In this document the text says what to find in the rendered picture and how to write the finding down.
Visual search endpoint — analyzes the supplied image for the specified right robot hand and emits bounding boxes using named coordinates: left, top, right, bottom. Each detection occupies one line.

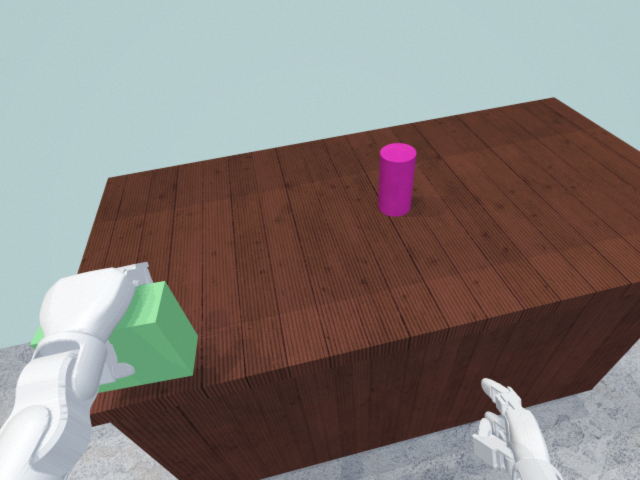
left=473, top=378, right=551, bottom=476

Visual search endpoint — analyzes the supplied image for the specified sponge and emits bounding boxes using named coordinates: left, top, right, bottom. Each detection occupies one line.
left=30, top=281, right=198, bottom=393

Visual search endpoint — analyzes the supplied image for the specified robot left forearm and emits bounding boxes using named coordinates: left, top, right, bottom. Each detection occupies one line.
left=0, top=332, right=107, bottom=480

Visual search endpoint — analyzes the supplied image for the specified table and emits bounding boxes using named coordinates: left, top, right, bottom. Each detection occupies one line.
left=77, top=97, right=640, bottom=480

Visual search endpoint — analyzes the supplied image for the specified left robot hand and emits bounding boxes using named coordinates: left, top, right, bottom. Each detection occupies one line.
left=39, top=262, right=153, bottom=385

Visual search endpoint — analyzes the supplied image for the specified robot right forearm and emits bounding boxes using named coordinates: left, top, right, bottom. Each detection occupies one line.
left=512, top=458, right=563, bottom=480

